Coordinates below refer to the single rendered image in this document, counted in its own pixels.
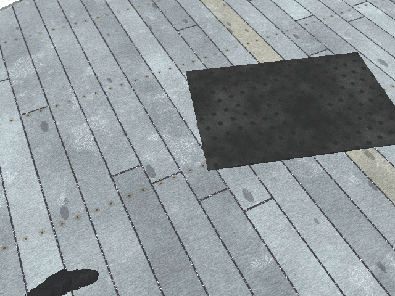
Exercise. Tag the left robot hand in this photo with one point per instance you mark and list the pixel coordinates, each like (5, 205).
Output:
(64, 281)

